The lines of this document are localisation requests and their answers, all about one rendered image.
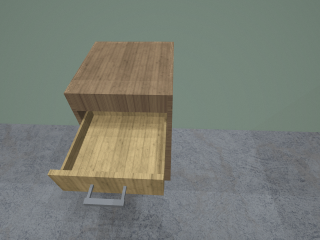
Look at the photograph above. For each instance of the drawer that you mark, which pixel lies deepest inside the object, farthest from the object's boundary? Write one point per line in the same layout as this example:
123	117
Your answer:
116	149

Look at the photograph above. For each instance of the handle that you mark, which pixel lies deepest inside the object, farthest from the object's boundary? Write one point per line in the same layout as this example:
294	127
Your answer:
102	202

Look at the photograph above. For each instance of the cabinet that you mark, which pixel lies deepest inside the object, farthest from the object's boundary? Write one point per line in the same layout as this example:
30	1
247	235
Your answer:
126	76

